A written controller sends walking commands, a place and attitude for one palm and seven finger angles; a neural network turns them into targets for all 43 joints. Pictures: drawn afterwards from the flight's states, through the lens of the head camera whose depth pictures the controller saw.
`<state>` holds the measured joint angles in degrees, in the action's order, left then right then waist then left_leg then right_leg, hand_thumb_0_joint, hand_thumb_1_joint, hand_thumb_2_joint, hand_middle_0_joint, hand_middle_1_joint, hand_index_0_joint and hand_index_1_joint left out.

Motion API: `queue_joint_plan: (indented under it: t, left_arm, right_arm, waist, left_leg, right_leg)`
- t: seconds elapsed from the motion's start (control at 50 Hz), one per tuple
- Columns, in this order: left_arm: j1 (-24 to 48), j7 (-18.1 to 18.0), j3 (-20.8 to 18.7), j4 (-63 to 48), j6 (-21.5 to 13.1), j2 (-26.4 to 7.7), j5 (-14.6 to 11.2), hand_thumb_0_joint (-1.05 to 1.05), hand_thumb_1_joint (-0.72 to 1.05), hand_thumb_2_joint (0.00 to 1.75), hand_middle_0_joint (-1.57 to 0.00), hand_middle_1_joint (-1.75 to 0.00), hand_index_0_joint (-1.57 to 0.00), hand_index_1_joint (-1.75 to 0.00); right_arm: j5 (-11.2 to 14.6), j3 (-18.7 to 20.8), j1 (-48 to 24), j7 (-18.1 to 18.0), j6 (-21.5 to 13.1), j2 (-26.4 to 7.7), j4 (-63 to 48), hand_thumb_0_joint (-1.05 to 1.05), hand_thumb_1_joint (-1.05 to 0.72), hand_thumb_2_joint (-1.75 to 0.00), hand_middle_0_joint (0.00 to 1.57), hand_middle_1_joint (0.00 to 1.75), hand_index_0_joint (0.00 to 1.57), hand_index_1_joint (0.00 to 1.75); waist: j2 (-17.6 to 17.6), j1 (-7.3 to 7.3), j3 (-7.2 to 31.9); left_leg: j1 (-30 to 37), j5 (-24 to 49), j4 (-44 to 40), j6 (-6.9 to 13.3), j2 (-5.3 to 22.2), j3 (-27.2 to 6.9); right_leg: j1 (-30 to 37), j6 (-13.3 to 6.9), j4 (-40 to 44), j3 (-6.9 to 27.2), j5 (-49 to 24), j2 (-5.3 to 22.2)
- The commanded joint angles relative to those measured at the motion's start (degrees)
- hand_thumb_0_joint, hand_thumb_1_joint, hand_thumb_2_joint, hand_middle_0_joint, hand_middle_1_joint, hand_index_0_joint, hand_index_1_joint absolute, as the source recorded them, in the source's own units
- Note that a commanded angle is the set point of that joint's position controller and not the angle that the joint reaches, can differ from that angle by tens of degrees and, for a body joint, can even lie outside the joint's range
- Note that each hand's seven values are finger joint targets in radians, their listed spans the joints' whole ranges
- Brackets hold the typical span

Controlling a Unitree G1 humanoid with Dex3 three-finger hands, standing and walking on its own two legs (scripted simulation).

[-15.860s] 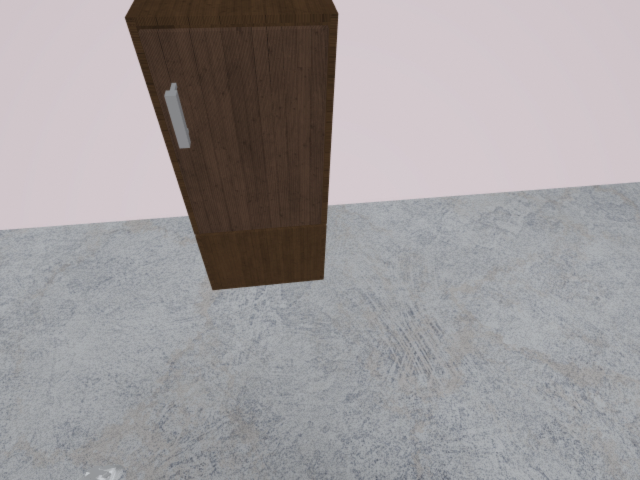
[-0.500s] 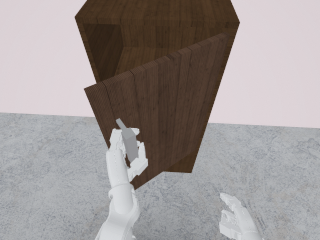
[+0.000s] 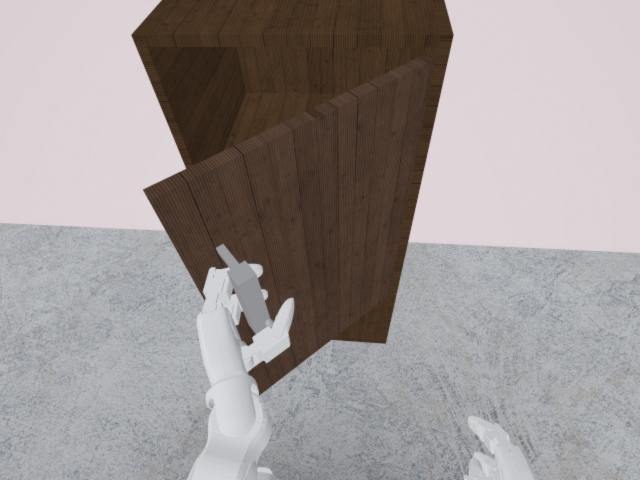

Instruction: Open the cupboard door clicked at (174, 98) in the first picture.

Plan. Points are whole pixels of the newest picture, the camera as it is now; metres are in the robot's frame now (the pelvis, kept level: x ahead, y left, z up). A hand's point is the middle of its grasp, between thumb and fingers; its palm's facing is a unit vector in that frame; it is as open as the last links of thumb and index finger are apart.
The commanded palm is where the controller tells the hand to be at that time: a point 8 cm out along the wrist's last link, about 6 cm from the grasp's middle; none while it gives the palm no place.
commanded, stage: open thumb and fingers to let go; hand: left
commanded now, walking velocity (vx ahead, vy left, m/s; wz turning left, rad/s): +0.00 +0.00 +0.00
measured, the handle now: (243, 290) +0.34 +0.11 +0.05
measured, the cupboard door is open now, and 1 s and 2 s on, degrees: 43 46 46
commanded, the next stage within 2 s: slide the hand sideways off the handle in 0.52 s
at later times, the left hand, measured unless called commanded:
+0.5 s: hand (267, 326) +0.29 +0.08 +0.05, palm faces +0.28 -0.96 -0.02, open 15.1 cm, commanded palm +0.25 +0.12 +0.05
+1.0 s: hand (255, 366) +0.24 +0.08 +0.05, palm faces -0.14 -0.99 +0.03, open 16.3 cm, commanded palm +0.22 +0.14 +0.05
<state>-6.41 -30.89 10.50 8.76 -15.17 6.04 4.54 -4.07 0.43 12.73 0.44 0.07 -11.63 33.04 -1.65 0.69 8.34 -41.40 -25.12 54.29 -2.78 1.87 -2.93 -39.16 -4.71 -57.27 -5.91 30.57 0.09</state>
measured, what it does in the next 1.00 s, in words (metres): shifts its weight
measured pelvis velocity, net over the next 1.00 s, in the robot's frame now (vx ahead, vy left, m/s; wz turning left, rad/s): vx -0.01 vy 0.06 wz -0.04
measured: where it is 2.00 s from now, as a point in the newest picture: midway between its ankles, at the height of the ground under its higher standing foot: outside the picture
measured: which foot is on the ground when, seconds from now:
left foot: down 0.00-1.00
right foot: down 0.00-1.00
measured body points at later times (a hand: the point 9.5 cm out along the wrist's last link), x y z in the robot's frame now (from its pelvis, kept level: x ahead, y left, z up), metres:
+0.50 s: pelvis -0.01 +0.03 +0.00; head +0.03 +0.01 +0.44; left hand +0.27 +0.13 +0.05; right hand +0.16 -0.19 -0.10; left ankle +0.02 +0.17 -0.68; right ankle -0.02 -0.06 -0.68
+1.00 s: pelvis -0.01 +0.06 -0.01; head +0.03 +0.05 +0.44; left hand +0.24 +0.14 +0.06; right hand +0.15 -0.17 -0.10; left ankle +0.02 +0.17 -0.68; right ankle -0.02 -0.06 -0.68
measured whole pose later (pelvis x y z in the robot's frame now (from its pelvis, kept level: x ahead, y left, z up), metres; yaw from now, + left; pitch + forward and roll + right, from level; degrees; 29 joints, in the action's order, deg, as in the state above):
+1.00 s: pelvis -0.01 +0.06 -0.01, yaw -2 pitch +11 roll -1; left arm -12.6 -8.7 16.7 0.2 -17.8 0.1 1.5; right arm -0.9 -0.8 14.8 1.3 -1.4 -11.9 25.3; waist -1.9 1.0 6.8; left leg -44.9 -27.4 60.8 0.3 0.7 0.3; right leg -42.0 -0.2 -60.7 -2.4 30.1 1.5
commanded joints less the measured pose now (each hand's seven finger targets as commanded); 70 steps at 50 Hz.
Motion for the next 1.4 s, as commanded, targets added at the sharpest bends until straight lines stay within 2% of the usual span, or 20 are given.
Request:
queue_joint_plan:
  t: [0.0, 0.08, 0.14, 0.22, 0.3, 0.48, 0.6, 0.62, 0.64, 0.66, 0.68, 0.72, 0.76, 0.8, 0.84, 0.92, 1.04, 1.26, 1.32, 1.38]
  left_arm:
    - [12.47, 0.46, 1.99, -11.28, -5.53, 2.35, 1.6, 0.0, -0.22, 0.42, -0.32, -1.23, -0.32, -1.23]
    - [11.43, -0.03, 0.71, -10.64, -5.92, 1.88, 0.98, 0.0, -0.5, 0.3, -0.3, -1.2, -0.3, -1.2]
    - [8.95, -0.32, 0.5, -11.89, -5.82, 1.76, 1.21, 0.0, -0.5, 0.3, -0.29, -1.15, -0.29, -1.15]
    - [8.67, -0.36, 1.7, -11.2, -5.48, 2.93, 1.31, 0.0, -0.5, 0.3, -0.26, -0.95, -0.26, -0.95]
    - [13.64, -1.24, 3.76, -11.03, -5.71, 4.78, 1.95, 0.0, -0.5, 0.3, -0.22, -0.75, -0.22, -0.75]
    - [11.86, -2.4, 3.82, -11.09, -3.94, 5.89, 1.84, 0.0, -0.5, 0.3, -0.15, -0.3, -0.15, -0.3]
    - [13.33, -3.46, 4.37, -10.37, -2.24, 7.53, 1.71, 0.0, -0.5, 0.3, -0.15, -0.3, -0.15, -0.3]
    - [13.96, 8.98, 16.25, -10.25, -5.05, 0.28, 7.81, 0.0, -0.5, 0.3, -0.15, -0.3, -0.15, -0.3]
    - [15.12, 16.0, 10.52, -15.74, -7.97, -4.99, 5.36, 0.0, -0.5, 0.3, -0.15, -0.3, -0.15, -0.3]
    - [13.06, 21.48, 10.85, -17.71, -9.32, -6.16, 3.96, 0.0, -0.5, 0.3, -0.15, -0.3, -0.15, -0.3]
    - [12.26, 26.37, 11.91, -18.56, -10.04, -5.49, 1.55, 0.0, -0.5, 0.3, -0.15, -0.3, -0.15, -0.3]
    - [8.54, 30.91, 10.02, -18.39, -9.1, -3.71, -4.96, 0.0, -0.5, 0.3, -0.15, -0.3, -0.15, -0.3]
    - [8.32, 30.23, 8.18, -18.32, -8.0, -1.97, -8.28, 0.0, -0.5, 0.3, -0.15, -0.3, -0.15, -0.3]
    - [5.69, 27.09, 6.46, -18.65, -6.99, -1.91, -8.46, 0.0, -0.5, 0.3, -0.15, -0.3, -0.15, -0.3]
    - [4.71, 24.11, 5.26, -20.9, -6.79, -3.68, -6.29, 0.0, -0.5, 0.3, -0.15, -0.3, -0.15, -0.3]
    - [1.27, 21.47, 6.57, -21.57, -6.63, -4.61, -1.62, 0.0, -0.5, 0.3, -0.15, -0.3, -0.15, -0.3]
    - [-2.97, 22.29, 6.03, -25.15, -5.36, -5.63, -1.96, 0.0, -0.5, 0.3, -0.15, -0.3, -0.15, -0.3]
    - [-11.22, 25.02, 6.37, -30.82, -5.92, -6.61, -3.52, 0.0, -0.5, 0.3, -0.15, -0.3, -0.15, -0.3]
    - [-16.14, 25.93, 3.44, -32.01, -5.85, -9.43, -3.91, 0.0, -0.5, 0.3, -0.15, -0.3, -0.15, -0.3]
    - [-18.06, 27.18, 2.68, -34.12, -6.38, -10.02, -4.95, 0.0, -0.5, 0.3, -0.15, -0.3, -0.15, -0.3]
  right_arm:
    - [-0.03, 1.62, -4.65, -0.34, -3.28, -3.58, -8.39, 0.0, -0.9, -0.9, 0.2, 0.3, 0.2, 0.3]
    - [-0.02, 1.76, -4.37, -0.49, -3.57, -3.42, -8.5, 0.0, -0.9, -0.9, 0.2, 0.3, 0.2, 0.3]
    - [-0.02, 1.84, -4.06, -0.47, -3.47, -3.27, -8.86, 0.0, -0.9, -0.9, 0.2, 0.3, 0.2, 0.3]
    - [0.08, 1.8, -4.12, -0.38, -3.71, -3.53, -9.03, 0.0, -0.9, -0.9, 0.2, 0.3, 0.2, 0.3]
    - [-0.07, 1.61, -4.56, -0.24, -4.25, -3.62, -8.82, 0.0, -0.9, -0.9, 0.2, 0.3, 0.2, 0.3]
    - [0.15, 1.43, -4.98, 0.09, -3.83, -3.28, -9.87, 0.0, -0.9, -0.9, 0.2, 0.3, 0.2, 0.3]
    - [0.12, 0.98, -6.29, 0.53, -3.36, -3.24, -10.08, 0.0, -0.9, -0.9, 0.2, 0.3, 0.2, 0.3]
    - [0.38, 0.85, -2.49, 0.97, -3.19, -5.91, -8.6, 0.0, -0.9, -0.9, 0.2, 0.3, 0.2, 0.3]
    - [0.93, 1.86, -1.96, 0.72, -3.09, -5.61, -10.42, 0.0, -0.9, -0.9, 0.2, 0.3, 0.2, 0.3]
    - [1.39, 1.86, -2.38, 0.44, -3.17, -5.79, -11.56, 0.0, -0.9, -0.9, 0.2, 0.3, 0.2, 0.3]
    - [2.07, 1.54, -1.99, 0.31, -3.55, -5.59, -12.42, 0.0, -0.9, -0.9, 0.2, 0.3, 0.2, 0.3]
    - [3.44, 0.95, -2.6, -0.12, -4.12, -5.37, -14.45, 0.0, -0.9, -0.9, 0.2, 0.3, 0.2, 0.3]
    - [4.05, 0.7, -3.27, -0.5, -4.74, -5.36, -15.06, 0.0, -0.9, -0.9, 0.2, 0.3, 0.2, 0.3]
    - [3.97, 0.76, -3.37, -0.34, -5.12, -5.42, -15.74, 0.0, -0.9, -0.9, 0.2, 0.3, 0.2, 0.3]
    - [3.54, 0.98, -3.42, 0.04, -5.07, -5.56, -16.32, 0.0, -0.9, -0.9, 0.2, 0.3, 0.2, 0.3]
    - [3.11, 1.17, -2.56, 0.82, -4.3, -5.66, -17.24, 0.0, -0.9, -0.9, 0.2, 0.3, 0.2, 0.3]
    - [3.35, 0.86, -2.67, 0.54, -3.27, -5.42, -19.04, 0.0, -0.9, -0.9, 0.2, 0.3, 0.2, 0.3]
    - [3.47, 0.67, -1.73, 0.21, -4.33, -5.59, -19.98, 0.0, -0.9, -0.9, 0.2, 0.3, 0.2, 0.3]
    - [3.43, 0.87, -1.26, 0.13, -4.25, -5.68, -20.36, 0.0, -0.9, -0.9, 0.2, 0.3, 0.2, 0.3]
    - [3.52, 0.9, -0.92, 0.12, -4.36, -5.61, -20.69, 0.0, -0.9, -0.9, 0.2, 0.3, 0.2, 0.3]
  waist:
    - [8.57, 1.56, 12.23]
    - [9.67, 0.54, 14.27]
    - [8.68, -0.1, 15.33]
    - [9.26, 0.53, 12.16]
    - [7.09, 1.69, 11.44]
    - [5.69, 0.06, 13.8]
    - [4.43, -0.04, 12.26]
    - [8.15, 5.69, 7.05]
    - [4.34, 2.93, 13.63]
    - [2.02, 2.13, 16.67]
    - [1.73, 2.79, 16.06]
    - [2.41, 2.12, 13.16]
    - [5.02, 2.05, 10.4]
    - [5.3, 1.11, 9.41]
    - [4.31, 0.51, 11.35]
    - [4.2, 0.54, 10.4]
    - [3.45, -0.32, 10.65]
    - [2.98, 0.64, 8.8]
    - [2.95, -0.43, 10.47]
    - [3.11, 0.07, 9.12]
  left_leg:
    - [2.56, 8.78, -0.64, 3.13, -3.08, 1.72]
    - [2.3, 9.42, -1.06, 3.12, -3.19, 1.8]
    - [2.95, 11.51, -1.32, 3.04, -3.17, 2.08]
    - [3.68, 10.48, -1.77, 3.24, -2.96, 2.01]
    - [5.02, 9.33, -1.36, 3.44, -2.88, 2.25]
    - [6.98, 12.76, -2.01, 3.26, -2.78, 2.49]
    - [7.18, 11.65, -2.58, 3.09, -2.58, 2.11]
    - [6.67, 12.35, -1.28, 4.5, -2.81, 1.92]
    - [7.67, 13.71, -0.8, 4.67, -2.86, 2.26]
    - [9.23, 14.81, -0.56, 4.75, -2.98, 2.64]
    - [9.57, 14.7, -0.67, 4.82, -3.0, 2.41]
    - [9.03, 12.08, -1.85, 4.56, -2.77, 1.94]
    - [8.1, 8.64, -2.65, 4.22, -2.55, 1.26]
    - [7.48, 7.55, -3.25, 3.89, -2.55, 0.91]
    - [7.65, 8.42, -2.83, 3.84, -2.52, 0.93]
    - [6.15, 7.68, -2.43, 3.79, -2.15, 0.7]
    - [6.15, 6.84, -3.06, 3.75, -2.19, 1.06]
    - [5.24, 7.23, -1.85, 3.73, -2.14, 0.57]
    - [4.81, 9.86, -1.09, 3.75, -2.39, 0.91]
    - [4.08, 9.66, -0.5, 3.74, -2.51, 1.25]
  right_leg:
    - [9.37, 6.06, 13.8, 11.06, -24.99, 4.31]
    - [11.36, 6.05, 13.42, 11.06, -26.48, 4.23]
    - [12.74, 5.87, 12.34, 10.31, -30.76, 3.99]
    - [9.84, 5.34, 12.7, 8.51, -26.37, 3.01]
    - [6.02, 4.91, 12.14, 6.99, -21.43, 2.31]
    - [6.92, 3.67, 9.98, 4.11, -22.98, 0.77]
    - [4.81, 3.01, 9.42, 2.58, -18.62, -0.13]
    - [1.14, 3.41, 8.59, 4.43, -23.23, 0.42]
    - [4.14, 2.96, 7.58, 5.09, -25.83, 0.79]
    - [5.85, 2.68, 6.89, 5.58, -27.5, 0.9]
    - [5.85, 2.72, 6.83, 5.28, -27.32, 0.95]
    - [5.55, 2.71, 8.06, 4.49, -23.0, 0.32]
    - [3.3, 3.09, 8.54, 3.23, -17.38, -0.2]
    - [2.49, 3.06, 8.2, 2.5, -14.79, -0.3]
    - [2.11, 2.85, 6.83, 2.4, -14.8, -0.16]
    - [0.42, 2.51, 5.53, 2.4, -13.11, -0.18]
    - [1.68, 2.39, 5.85, 2.57, -12.66, -0.43]
    - [0.46, 2.67, 4.9, 2.31, -13.59, -0.66]
    - [2.24, 2.56, 4.18, 2.61, -16.61, -0.72]
    - [1.85, 2.84, 4.15, 2.72, -17.37, -0.67]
